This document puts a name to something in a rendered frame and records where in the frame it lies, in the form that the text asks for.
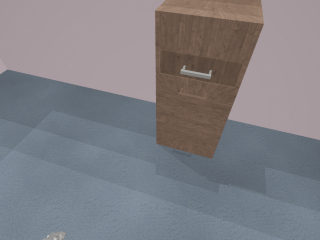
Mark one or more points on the cabinet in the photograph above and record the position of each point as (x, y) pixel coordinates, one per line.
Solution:
(221, 29)

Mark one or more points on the handle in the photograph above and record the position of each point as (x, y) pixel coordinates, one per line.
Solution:
(191, 96)
(195, 74)

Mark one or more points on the drawer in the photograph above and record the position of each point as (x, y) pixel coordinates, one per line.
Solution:
(224, 72)

